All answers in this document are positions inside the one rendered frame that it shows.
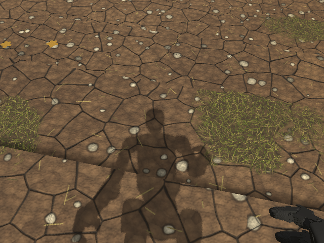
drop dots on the robot right hand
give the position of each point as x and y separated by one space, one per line
304 218

